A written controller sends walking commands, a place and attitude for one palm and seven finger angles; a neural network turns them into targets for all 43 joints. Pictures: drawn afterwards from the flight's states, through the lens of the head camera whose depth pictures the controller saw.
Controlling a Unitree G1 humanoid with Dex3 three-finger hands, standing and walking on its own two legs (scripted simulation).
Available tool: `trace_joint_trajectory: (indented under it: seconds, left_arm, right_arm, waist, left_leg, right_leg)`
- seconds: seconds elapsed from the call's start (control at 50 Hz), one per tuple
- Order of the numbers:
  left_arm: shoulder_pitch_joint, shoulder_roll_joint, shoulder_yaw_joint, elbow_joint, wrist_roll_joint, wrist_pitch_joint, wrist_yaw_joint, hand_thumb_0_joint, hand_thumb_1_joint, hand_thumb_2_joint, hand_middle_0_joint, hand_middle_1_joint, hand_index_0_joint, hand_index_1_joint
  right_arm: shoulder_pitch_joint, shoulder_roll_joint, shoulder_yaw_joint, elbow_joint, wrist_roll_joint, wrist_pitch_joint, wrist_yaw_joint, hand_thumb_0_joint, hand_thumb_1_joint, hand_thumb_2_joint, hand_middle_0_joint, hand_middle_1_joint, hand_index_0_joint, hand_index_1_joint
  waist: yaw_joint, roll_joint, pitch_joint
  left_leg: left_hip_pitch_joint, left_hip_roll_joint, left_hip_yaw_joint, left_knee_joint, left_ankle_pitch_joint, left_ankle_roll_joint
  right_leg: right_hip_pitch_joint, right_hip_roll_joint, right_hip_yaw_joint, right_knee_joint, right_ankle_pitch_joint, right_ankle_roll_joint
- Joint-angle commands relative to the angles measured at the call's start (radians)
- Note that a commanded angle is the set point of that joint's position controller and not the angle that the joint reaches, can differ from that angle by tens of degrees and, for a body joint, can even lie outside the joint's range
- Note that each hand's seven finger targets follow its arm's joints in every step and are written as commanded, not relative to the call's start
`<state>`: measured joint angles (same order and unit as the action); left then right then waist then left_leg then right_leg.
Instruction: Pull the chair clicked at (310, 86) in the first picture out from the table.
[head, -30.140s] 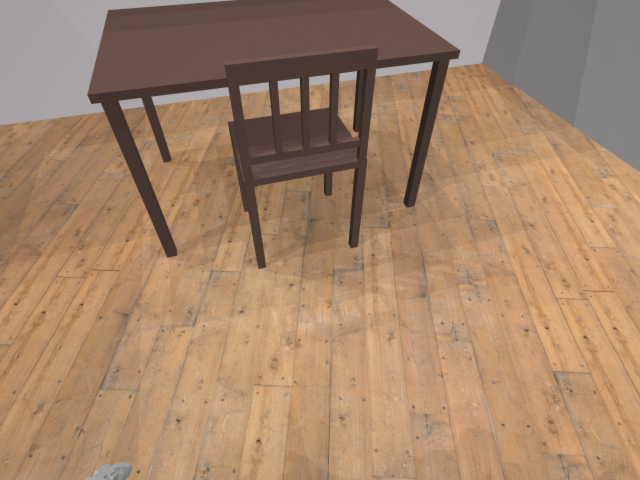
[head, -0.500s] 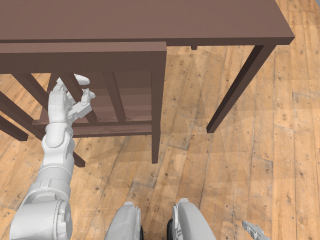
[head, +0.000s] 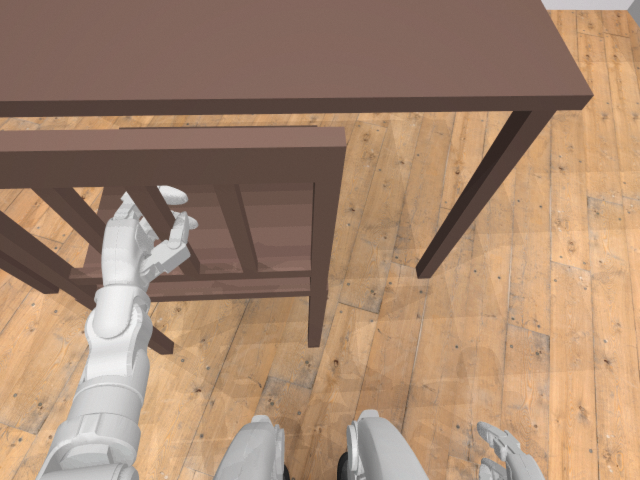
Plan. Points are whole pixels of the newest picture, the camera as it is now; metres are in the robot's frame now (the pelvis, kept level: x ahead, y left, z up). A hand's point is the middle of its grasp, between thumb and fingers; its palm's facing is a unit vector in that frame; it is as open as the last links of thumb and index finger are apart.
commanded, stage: step backward, pulling the chair out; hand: left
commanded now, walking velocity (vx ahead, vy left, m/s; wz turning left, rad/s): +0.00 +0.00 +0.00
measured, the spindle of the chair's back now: (169, 232) +0.42 +0.20 +0.00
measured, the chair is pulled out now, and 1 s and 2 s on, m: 0.02 0.12 0.17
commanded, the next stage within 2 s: none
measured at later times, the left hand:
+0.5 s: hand (189, 253) +0.37 +0.16 +0.04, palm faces +0.07 -0.99 -0.14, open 5.2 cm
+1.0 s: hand (220, 310) +0.30 +0.11 +0.04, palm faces +0.07 -0.98 -0.17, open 5.3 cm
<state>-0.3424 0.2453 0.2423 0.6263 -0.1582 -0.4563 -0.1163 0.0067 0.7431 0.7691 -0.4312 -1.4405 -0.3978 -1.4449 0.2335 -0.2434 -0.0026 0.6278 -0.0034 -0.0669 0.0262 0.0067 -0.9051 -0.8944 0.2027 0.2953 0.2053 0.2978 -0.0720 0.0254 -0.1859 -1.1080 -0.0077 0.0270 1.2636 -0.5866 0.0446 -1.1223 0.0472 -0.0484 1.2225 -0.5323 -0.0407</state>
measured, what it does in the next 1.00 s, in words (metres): rises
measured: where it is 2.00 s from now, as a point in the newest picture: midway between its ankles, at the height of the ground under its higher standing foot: outside the picture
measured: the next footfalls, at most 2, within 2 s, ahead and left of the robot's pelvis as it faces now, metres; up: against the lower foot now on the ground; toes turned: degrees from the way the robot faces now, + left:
left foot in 1.74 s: -0.10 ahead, +0.14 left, +0.00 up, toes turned +2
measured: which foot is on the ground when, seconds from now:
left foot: down 0.00-1.00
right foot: down 0.00-1.00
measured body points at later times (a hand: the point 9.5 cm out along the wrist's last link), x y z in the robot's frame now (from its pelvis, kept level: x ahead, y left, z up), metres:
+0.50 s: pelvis +0.00 +0.01 +0.09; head +0.08 +0.02 +0.53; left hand +0.37 +0.21 +0.05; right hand +0.06 -0.27 -0.03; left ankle +0.00 +0.09 -0.63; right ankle +0.02 -0.10 -0.63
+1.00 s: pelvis -0.06 -0.01 +0.10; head +0.02 -0.02 +0.54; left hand +0.30 +0.17 +0.05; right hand +0.03 -0.29 -0.03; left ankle +0.00 +0.09 -0.62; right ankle +0.02 -0.10 -0.63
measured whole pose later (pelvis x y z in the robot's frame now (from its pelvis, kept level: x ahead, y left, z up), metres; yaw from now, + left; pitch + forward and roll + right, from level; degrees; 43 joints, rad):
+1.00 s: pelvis -0.06 -0.01 +0.10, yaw +1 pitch +7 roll -1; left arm -0.43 0.17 0.05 0.97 -0.09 -0.19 0.15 0.03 0.69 0.75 -0.31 -1.11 -0.50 -1.44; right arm 0.19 -0.28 0.00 0.67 0.09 0.15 -0.10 0.01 -0.91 -0.89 0.20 0.30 0.21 0.30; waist -0.12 0.03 0.06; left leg -0.52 -0.01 0.01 0.62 -0.25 0.02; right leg -0.51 0.05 -0.04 0.54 -0.14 -0.04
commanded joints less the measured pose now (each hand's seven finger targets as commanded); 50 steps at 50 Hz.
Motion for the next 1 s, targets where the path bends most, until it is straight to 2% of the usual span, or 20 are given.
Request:
trace_joint_trajectory:
  seconds: [0.0,0.04,0.06,0.08,0.12,0.14,0.18,0.22,0.28,0.36,0.4,0.42,0.44,0.5,0.56,0.62,0.68,0.76,0.9,0.98]
  left_arm:
    - [-0.088,0.131,0.022,-0.238,-0.010,-0.089,-0.018,0.000,0.900,0.900,-0.500,-1.450,-0.500,-1.450]
    - [-0.094,0.133,0.022,-0.230,-0.009,-0.083,-0.016,0.000,0.900,0.900,-0.500,-1.450,-0.500,-1.450]
    - [-0.207,0.134,0.004,-0.297,-0.008,-0.091,-0.011,0.000,0.900,0.900,-0.500,-1.450,-0.500,-1.450]
    - [-0.427,0.485,0.108,-0.412,0.128,0.033,0.117,0.000,0.900,0.900,-0.500,-1.450,-0.500,-1.450]
    - [-0.355,0.292,-0.020,-0.395,0.126,0.159,0.190,0.000,0.900,0.900,-0.500,-1.450,-0.500,-1.450]
    - [-0.299,0.270,-0.021,-0.329,0.126,0.204,0.204,0.000,0.900,0.900,-0.500,-1.450,-0.500,-1.450]
    - [-0.175,0.177,-0.104,-0.139,0.145,0.276,0.219,0.000,0.900,0.900,-0.500,-1.450,-0.500,-1.450]
    - [-0.199,0.169,-0.116,-0.056,0.145,0.299,0.235,0.000,0.900,0.900,-0.500,-1.450,-0.500,-1.450]
    - [-0.255,0.178,-0.108,0.002,0.148,0.278,0.245,0.000,0.900,0.900,-0.500,-1.450,-0.500,-1.450]
    - [-0.262,0.150,-0.134,0.041,0.146,0.256,0.234,0.000,0.900,0.900,-0.500,-1.450,-0.500,-1.450]
    - [-0.249,0.136,-0.143,0.058,0.141,0.251,0.224,0.000,0.900,0.900,-0.500,-1.450,-0.500,-1.450]
    - [-0.246,0.130,-0.147,0.053,0.133,0.247,0.218,0.000,0.900,0.900,-0.500,-1.450,-0.500,-1.450]
    - [-0.231,0.135,-0.137,0.069,0.133,0.247,0.216,0.000,0.900,0.900,-0.500,-1.450,-0.500,-1.450]
    - [-0.216,0.123,-0.144,0.071,0.123,0.241,0.203,0.000,0.900,0.900,-0.500,-1.450,-0.500,-1.450]
    - [-0.211,0.137,-0.131,0.081,0.117,0.233,0.201,0.000,0.900,0.900,-0.500,-1.450,-0.500,-1.450]
    - [-0.265,0.136,-0.146,0.110,0.120,0.224,0.212,0.000,0.900,0.900,-0.500,-1.450,-0.500,-1.450]
    - [-0.301,0.151,-0.153,0.141,0.127,0.214,0.235,0.000,0.900,0.900,-0.500,-1.450,-0.500,-1.450]
    - [-0.329,0.165,-0.163,0.163,0.131,0.203,0.260,0.000,0.900,0.900,-0.500,-1.450,-0.500,-1.450]
    - [-0.336,0.163,-0.196,0.161,0.127,0.220,0.285,0.000,0.900,0.900,-0.500,-1.450,-0.500,-1.450]
    - [-0.337,0.133,-0.224,0.144,0.120,0.232,0.285,0.000,0.900,0.900,-0.500,-1.450,-0.500,-1.450]
  right_arm:
    - [0.074,-0.148,-0.066,-0.089,0.000,-0.038,-0.012,0.000,-0.900,-0.900,0.200,0.300,0.200,0.300]
    - [0.070,-0.149,-0.064,-0.091,0.000,-0.039,-0.014,0.000,-0.900,-0.900,0.200,0.300,0.200,0.300]
    - [0.062,-0.146,-0.061,-0.086,0.000,-0.041,-0.017,0.000,-0.900,-0.900,0.200,0.300,0.200,0.300]
    - [0.095,-0.176,-0.068,-0.150,0.046,0.051,-0.056,0.000,-0.900,-0.900,0.200,0.300,0.200,0.300]
    - [0.115,-0.142,-0.060,-0.177,0.055,0.084,-0.102,0.000,-0.900,-0.900,0.200,0.300,0.200,0.300]
    - [0.089,-0.153,-0.058,-0.178,0.057,0.097,-0.116,0.000,-0.900,-0.900,0.200,0.300,0.200,0.300]
    - [0.085,-0.143,-0.041,-0.151,0.065,0.137,-0.128,0.000,-0.900,-0.900,0.200,0.300,0.200,0.300]
    - [0.090,-0.152,-0.034,-0.133,0.062,0.159,-0.144,0.000,-0.900,-0.900,0.200,0.300,0.200,0.300]
    - [0.092,-0.152,-0.038,-0.110,0.050,0.167,-0.153,0.000,-0.900,-0.900,0.200,0.300,0.200,0.300]
    - [0.087,-0.143,-0.046,-0.085,0.039,0.172,-0.144,0.000,-0.900,-0.900,0.200,0.300,0.200,0.300]
    - [0.072,-0.140,-0.050,-0.076,0.029,0.171,-0.134,0.000,-0.900,-0.900,0.200,0.300,0.200,0.300]
    - [0.062,-0.139,-0.052,-0.076,0.028,0.171,-0.131,0.000,-0.900,-0.900,0.200,0.300,0.200,0.300]
    - [0.059,-0.141,-0.054,-0.074,0.026,0.171,-0.129,0.000,-0.900,-0.900,0.200,0.300,0.200,0.300]
    - [0.040,-0.146,-0.059,-0.074,0.022,0.173,-0.125,0.000,-0.900,-0.900,0.200,0.300,0.200,0.300]
    - [0.026,-0.155,-0.066,-0.075,0.027,0.172,-0.135,0.000,-0.900,-0.900,0.200,0.300,0.200,0.300]
    - [0.037,-0.153,-0.065,-0.058,0.041,0.167,-0.145,0.000,-0.900,-0.900,0.200,0.300,0.200,0.300]
    - [0.049,-0.149,-0.059,-0.039,0.049,0.168,-0.150,0.000,-0.900,-0.900,0.200,0.300,0.200,0.300]
    - [0.038,-0.145,-0.048,-0.026,0.059,0.170,-0.146,0.000,-0.900,-0.900,0.200,0.300,0.200,0.300]
    - [0.000,-0.144,-0.037,-0.046,0.087,0.192,-0.134,0.000,-0.900,-0.900,0.200,0.300,0.200,0.300]
    - [-0.017,-0.154,-0.033,-0.046,0.087,0.195,-0.142,0.000,-0.900,-0.900,0.200,0.300,0.200,0.300]
  waist:
    - [0.039,0.028,-0.462]
    - [0.031,0.003,-0.446]
    - [0.019,0.043,-0.469]
    - [0.031,0.072,-0.617]
    - [-0.009,0.092,-0.480]
    - [-0.007,0.113,-0.452]
    - [-0.013,0.018,-0.289]
    - [-0.020,-0.014,-0.255]
    - [-0.011,0.086,-0.278]
    - [0.003,0.231,-0.284]
    - [0.016,0.280,-0.268]
    - [0.020,0.295,-0.255]
    - [0.023,0.261,-0.250]
    - [0.027,0.203,-0.217]
    - [0.024,0.098,-0.194]
    - [-0.001,0.025,-0.208]
    - [-0.014,0.023,-0.229]
    - [-0.014,0.067,-0.227]
    - [-0.013,-0.035,-0.177]
    - [-0.010,-0.010,-0.152]
  left_leg:
    - [0.329,0.012,-0.071,-0.120,0.656,-0.074]
    - [0.294,0.008,-0.068,-0.115,0.615,-0.064]
    - [0.309,0.007,-0.068,-0.118,0.590,-0.064]
    - [0.612,0.013,-0.036,-0.299,0.476,-0.026]
    - [0.637,0.006,-0.044,-0.371,0.499,-0.016]
    - [0.626,0.027,-0.061,-0.386,0.544,-0.019]
    - [0.561,0.047,-0.085,-0.446,0.463,-0.011]
    - [0.595,0.075,-0.111,-0.501,0.534,-0.008]
    - [0.715,0.108,-0.124,-0.536,0.788,-0.016]
    - [0.914,0.162,-0.161,-0.584,1.088,-0.026]
    - [0.968,0.190,-0.185,-0.619,1.155,-0.028]
    - [0.983,0.201,-0.189,-0.636,1.162,-0.028]
    - [0.993,0.209,-0.198,-0.644,1.190,-0.019]
    - [0.935,0.224,-0.190,-0.683,1.090,-0.008]
    - [0.842,0.214,-0.170,-0.706,0.913,0.004]
    - [0.789,0.166,-0.122,-0.677,0.736,-0.012]
    - [0.763,0.123,-0.089,-0.661,0.622,-0.030]
    - [0.726,0.092,-0.079,-0.669,0.498,-0.028]
    - [0.703,0.008,-0.026,-0.633,0.234,-0.040]
    - [0.765,0.041,-0.060,-0.722,0.320,-0.027]
  right_leg:
    - [0.303,-0.007,0.030,-0.095,0.514,0.013]
    - [0.306,-0.006,0.035,-0.096,0.504,0.015]
    - [0.304,-0.010,0.040,-0.098,0.494,0.017]
    - [0.615,-0.076,0.168,-0.309,0.489,0.006]
    - [0.619,-0.083,0.121,-0.370,0.622,0.016]
    - [0.575,-0.088,0.117,-0.364,0.625,0.020]
    - [0.583,-0.091,0.114,-0.410,0.568,0.036]
    - [0.606,-0.089,0.095,-0.435,0.619,0.048]
    - [0.616,-0.084,0.094,-0.479,0.688,0.058]
    - [0.557,-0.057,0.088,-0.510,0.491,0.058]
    - [0.537,-0.042,0.083,-0.521,0.359,0.052]
    - [0.537,-0.039,0.080,-0.526,0.304,0.048]
    - [0.546,-0.030,0.081,-0.534,0.289,0.048]
    - [0.609,-0.030,0.085,-0.555,0.296,0.044]
    - [0.701,-0.038,0.094,-0.592,0.418,0.041]
    - [0.755,-0.071,0.121,-0.645,0.617,0.038]
    - [0.781,-0.114,0.147,-0.658,0.714,0.037]
    - [0.805,-0.139,0.163,-0.685,0.654,0.053]
    - [0.857,-0.253,0.247,-0.874,0.424,0.072]
    - [0.844,-0.201,0.168,-0.866,0.400,0.078]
